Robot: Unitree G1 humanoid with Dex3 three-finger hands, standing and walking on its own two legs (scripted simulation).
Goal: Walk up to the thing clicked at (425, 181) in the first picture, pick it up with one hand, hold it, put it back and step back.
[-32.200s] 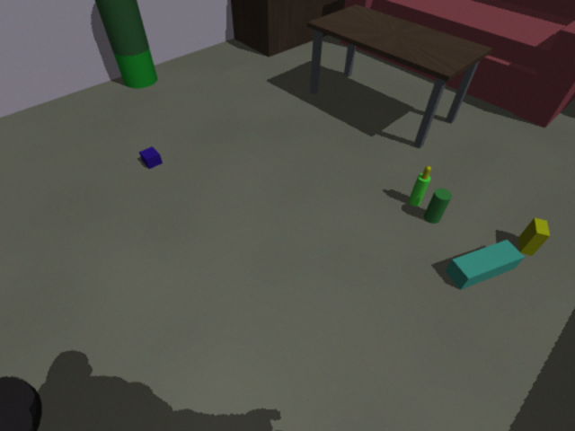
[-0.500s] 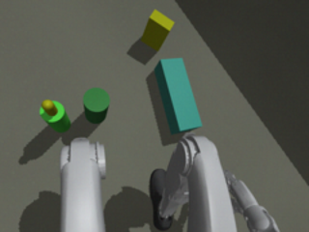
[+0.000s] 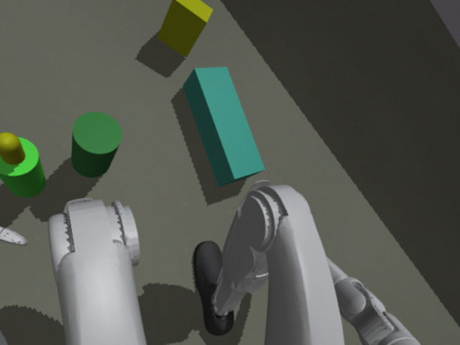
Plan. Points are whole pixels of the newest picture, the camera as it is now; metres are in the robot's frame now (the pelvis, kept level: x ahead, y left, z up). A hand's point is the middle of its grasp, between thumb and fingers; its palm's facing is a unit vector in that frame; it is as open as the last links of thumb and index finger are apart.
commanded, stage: close in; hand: left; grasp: from the side
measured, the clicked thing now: (18, 165) +0.41 +0.26 -0.17
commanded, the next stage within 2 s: close in 0.50 s
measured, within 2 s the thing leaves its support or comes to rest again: leaves its support in 1.62 s
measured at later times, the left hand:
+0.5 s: hand (21, 181) +0.38 +0.25 -0.16, palm faces +0.17 -0.99 +0.01, open 17.6 cm
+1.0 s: hand (26, 171) +0.40 +0.25 -0.17, palm faces +0.21 -0.98 +0.00, open 11.9 cm
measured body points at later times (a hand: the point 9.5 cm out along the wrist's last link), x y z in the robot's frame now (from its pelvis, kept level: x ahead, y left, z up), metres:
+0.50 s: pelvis -0.01 +0.00 +0.00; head +0.19 +0.18 +0.35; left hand +0.36 +0.30 -0.16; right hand +0.15 -0.25 -0.04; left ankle +0.08 +0.12 -0.25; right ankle +0.14 -0.12 -0.25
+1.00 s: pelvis -0.01 +0.00 +0.00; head +0.21 +0.18 +0.34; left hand +0.38 +0.30 -0.17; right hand +0.17 -0.24 -0.04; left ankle +0.08 +0.12 -0.25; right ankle +0.14 -0.12 -0.25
